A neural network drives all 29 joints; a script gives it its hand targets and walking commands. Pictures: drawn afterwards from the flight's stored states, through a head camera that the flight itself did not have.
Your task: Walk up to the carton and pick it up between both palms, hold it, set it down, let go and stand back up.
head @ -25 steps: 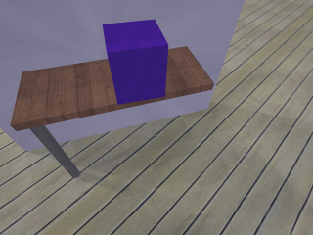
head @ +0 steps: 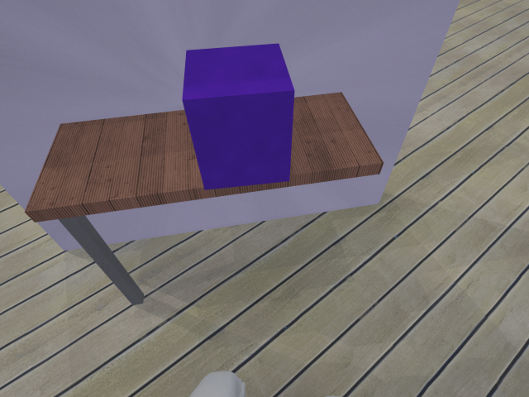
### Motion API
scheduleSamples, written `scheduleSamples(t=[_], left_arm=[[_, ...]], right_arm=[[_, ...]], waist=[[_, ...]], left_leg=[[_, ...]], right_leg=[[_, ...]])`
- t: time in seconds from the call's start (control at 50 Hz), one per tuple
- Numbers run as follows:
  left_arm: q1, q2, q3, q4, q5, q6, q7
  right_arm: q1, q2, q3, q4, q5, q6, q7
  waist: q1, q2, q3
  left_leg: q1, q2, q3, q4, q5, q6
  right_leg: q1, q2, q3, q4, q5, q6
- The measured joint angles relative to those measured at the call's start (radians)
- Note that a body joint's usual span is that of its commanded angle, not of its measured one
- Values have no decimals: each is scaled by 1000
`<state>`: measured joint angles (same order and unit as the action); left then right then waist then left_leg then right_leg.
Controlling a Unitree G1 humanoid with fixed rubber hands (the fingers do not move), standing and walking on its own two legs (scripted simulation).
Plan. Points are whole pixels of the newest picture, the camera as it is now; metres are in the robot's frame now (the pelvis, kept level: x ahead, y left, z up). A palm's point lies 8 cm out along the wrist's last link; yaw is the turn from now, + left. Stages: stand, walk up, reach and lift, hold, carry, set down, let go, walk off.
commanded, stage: walk up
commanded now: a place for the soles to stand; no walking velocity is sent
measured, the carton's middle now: (240, 118) +0.68 +0.07 +0.02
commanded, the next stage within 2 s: none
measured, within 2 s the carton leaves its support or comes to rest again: neither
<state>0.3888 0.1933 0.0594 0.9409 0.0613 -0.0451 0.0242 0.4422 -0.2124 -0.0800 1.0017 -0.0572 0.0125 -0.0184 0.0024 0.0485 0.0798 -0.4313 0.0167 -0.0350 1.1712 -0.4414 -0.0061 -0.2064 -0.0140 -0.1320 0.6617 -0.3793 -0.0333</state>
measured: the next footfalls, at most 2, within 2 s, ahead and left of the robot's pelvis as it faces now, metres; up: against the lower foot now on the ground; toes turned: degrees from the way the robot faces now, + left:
left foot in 0.22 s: +0.20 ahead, +0.12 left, +0.00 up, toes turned +8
right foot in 0.58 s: +0.30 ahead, -0.17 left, +0.00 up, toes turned +0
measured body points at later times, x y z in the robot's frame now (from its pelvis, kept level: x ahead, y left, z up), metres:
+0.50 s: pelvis +0.15 -0.02 +0.00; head +0.15 -0.01 +0.45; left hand +0.17 +0.24 -0.13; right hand +0.22 -0.28 -0.12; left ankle +0.16 +0.11 -0.72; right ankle +0.22 -0.16 -0.68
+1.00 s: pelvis +0.22 -0.04 +0.01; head +0.24 -0.03 +0.45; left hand +0.27 +0.22 -0.12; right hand +0.35 -0.28 -0.12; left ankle +0.21 +0.08 -0.72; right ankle +0.26 -0.17 -0.72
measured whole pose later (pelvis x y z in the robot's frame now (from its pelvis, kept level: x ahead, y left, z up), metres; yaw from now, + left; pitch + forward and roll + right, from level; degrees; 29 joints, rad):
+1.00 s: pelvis +0.22 -0.04 +0.01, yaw +8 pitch -2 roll +0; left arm 0.32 0.26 -0.02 0.72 0.00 0.01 0.01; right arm 0.26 -0.25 0.00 0.79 0.01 0.01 0.01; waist 0.01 0.00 0.07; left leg -0.25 0.03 0.05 0.64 -0.35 0.00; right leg -0.28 -0.09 -0.10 0.62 -0.30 0.03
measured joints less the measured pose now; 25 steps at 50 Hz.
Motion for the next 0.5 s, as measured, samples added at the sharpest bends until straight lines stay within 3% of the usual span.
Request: scheduleSamples(t=[0.08, 0.2, 0.26, 0.32, 0.36, 0.42, 0.5], left_arm=[[29, -6, -21, 10, -1, -7, -3], [77, 9, -41, 6, -8, 5, -16], [96, 28, -49, 2, -17, 25, -25], [81, 43, -48, -19, -15, 64, -34], [52, 56, -41, -41, -17, 73, -39], [14, 71, -26, -91, -22, 62, -54], [-14, 72, -18, -155, -29, 44, -68]], right_arm=[[-49, -6, 1, -74, 9, -18, 22], [-135, 15, 9, -176, 15, -43, 33], [-156, 22, 16, -224, 5, -71, 24], [-164, 22, 37, -239, 16, -71, 4], [-156, 21, 46, -233, 18, -63, -5], [-130, 14, 50, -213, 17, -60, -4], [-90, -14, 46, -198, 19, -59, 2]], waist=[[14, -12, 13], [40, -57, 36], [43, -102, 36], [26, -114, 31], [19, -117, 29], [12, -119, 22], [-3, -99, 8]], left_leg=[[-57, 23, 39, -131, 50, -4], [-11, 19, 80, -439, 156, 31], [20, -23, 105, -461, 227, 51], [39, -28, 103, -420, 155, 49], [79, -22, 99, -452, 149, 46], [142, -12, 94, -523, 161, 32], [188, 5, 85, -564, 151, 13]], right_leg=[[74, -7, -31, -80, 4, -1], [123, -30, -65, -49, -76, 17], [68, -76, -39, 146, -171, 15], [-86, -44, 57, 507, -166, 19], [-172, -38, 78, 621, -127, 31], [-248, -65, 92, 556, -80, 48], [-260, -106, 97, 294, -18, 53]])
